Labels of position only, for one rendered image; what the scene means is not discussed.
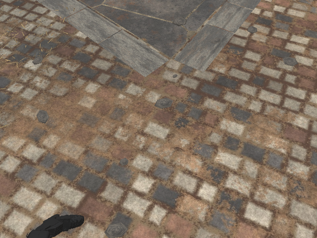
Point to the robot left hand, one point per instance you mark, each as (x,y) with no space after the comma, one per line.
(55,225)

